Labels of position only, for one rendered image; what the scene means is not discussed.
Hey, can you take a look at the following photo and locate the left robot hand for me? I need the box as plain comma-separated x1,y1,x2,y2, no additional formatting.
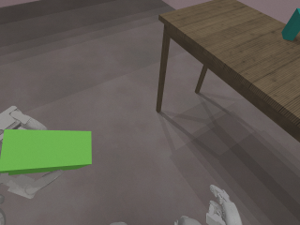
0,106,64,199

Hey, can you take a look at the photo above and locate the right robot hand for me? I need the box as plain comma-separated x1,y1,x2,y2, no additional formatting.
206,185,243,225

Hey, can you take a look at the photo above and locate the table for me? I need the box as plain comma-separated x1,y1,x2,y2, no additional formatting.
156,0,300,142

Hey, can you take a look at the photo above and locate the sponge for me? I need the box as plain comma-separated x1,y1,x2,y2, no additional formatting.
0,129,92,175

